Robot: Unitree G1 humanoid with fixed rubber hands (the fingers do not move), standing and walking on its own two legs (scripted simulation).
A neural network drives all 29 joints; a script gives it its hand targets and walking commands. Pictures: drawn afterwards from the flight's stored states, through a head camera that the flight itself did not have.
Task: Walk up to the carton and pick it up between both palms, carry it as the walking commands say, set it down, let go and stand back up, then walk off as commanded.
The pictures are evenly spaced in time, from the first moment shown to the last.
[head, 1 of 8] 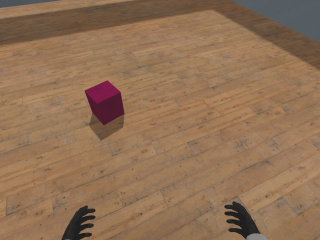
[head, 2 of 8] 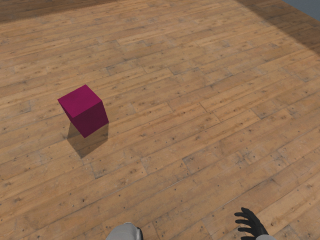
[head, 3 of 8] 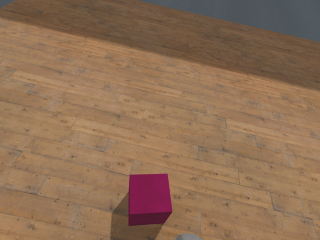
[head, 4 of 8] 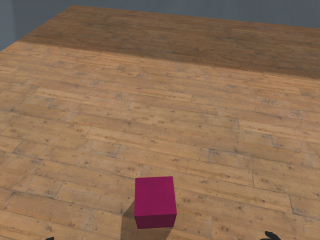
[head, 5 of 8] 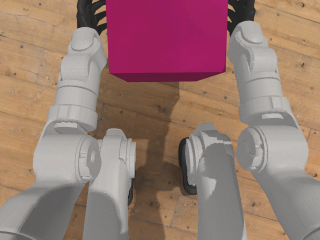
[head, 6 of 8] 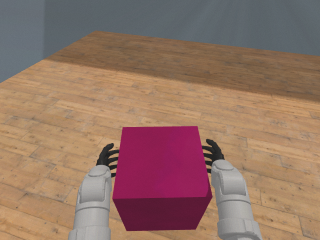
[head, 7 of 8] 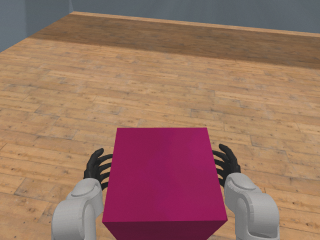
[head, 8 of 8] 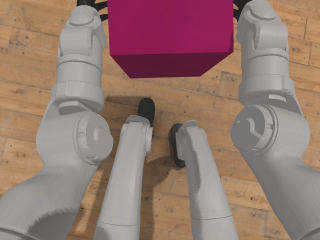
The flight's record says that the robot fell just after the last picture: yes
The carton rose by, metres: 0.68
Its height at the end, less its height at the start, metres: +0.35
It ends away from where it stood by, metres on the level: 0.70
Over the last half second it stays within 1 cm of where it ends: no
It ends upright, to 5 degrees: no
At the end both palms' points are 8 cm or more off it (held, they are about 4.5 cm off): no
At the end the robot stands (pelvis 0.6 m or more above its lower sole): no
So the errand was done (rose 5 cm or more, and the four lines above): no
